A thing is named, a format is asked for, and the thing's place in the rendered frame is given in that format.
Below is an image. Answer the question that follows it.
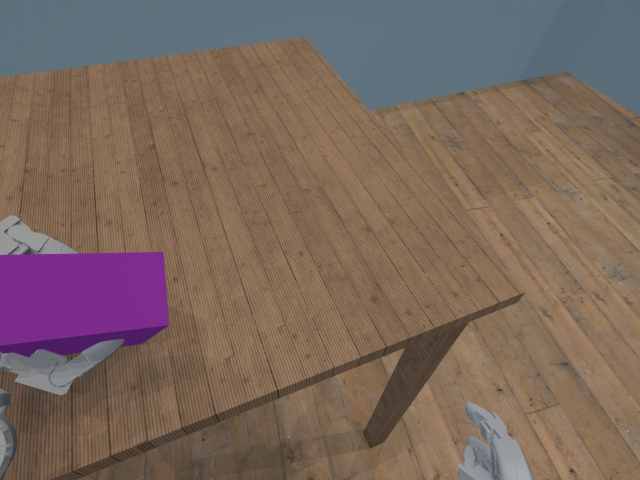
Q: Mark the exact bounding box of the robot left hand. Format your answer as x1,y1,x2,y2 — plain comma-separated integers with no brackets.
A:
0,216,125,395

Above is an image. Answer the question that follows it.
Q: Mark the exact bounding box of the table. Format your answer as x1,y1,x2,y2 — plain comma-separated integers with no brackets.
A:
0,37,526,480

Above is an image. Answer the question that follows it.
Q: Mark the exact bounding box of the robot right hand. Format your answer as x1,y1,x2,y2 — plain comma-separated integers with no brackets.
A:
458,402,534,480

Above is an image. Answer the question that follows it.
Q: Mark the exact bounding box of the sponge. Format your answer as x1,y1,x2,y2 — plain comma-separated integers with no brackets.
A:
0,252,169,357

